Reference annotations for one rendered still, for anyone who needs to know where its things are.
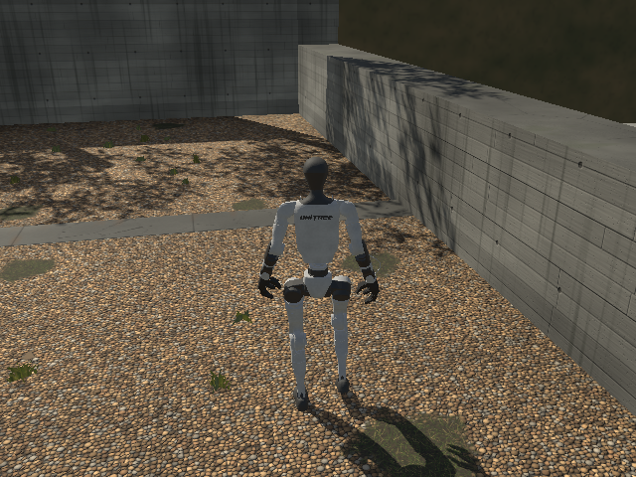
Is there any right robot hand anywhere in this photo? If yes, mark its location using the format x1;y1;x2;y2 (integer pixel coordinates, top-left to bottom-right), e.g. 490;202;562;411
356;280;380;304

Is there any robot right thigh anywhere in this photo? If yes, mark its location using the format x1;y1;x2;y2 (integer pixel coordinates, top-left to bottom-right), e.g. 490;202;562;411
331;275;351;330

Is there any left robot upper arm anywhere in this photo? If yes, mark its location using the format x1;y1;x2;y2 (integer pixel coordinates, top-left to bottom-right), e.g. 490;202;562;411
269;201;296;256

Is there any right robot forearm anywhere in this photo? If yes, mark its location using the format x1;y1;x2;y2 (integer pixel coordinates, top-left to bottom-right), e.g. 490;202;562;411
355;240;377;283

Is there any right robot upper arm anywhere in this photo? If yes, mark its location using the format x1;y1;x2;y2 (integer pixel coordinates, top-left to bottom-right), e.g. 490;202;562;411
337;200;365;255

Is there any robot left shin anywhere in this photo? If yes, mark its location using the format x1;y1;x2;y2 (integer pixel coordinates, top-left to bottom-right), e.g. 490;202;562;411
289;333;306;398

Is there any left robot hand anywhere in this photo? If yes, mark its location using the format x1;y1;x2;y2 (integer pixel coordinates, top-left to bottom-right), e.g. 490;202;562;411
257;277;281;299

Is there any left robot forearm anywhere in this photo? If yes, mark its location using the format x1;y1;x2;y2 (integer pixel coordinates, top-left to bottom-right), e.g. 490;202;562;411
259;241;279;280

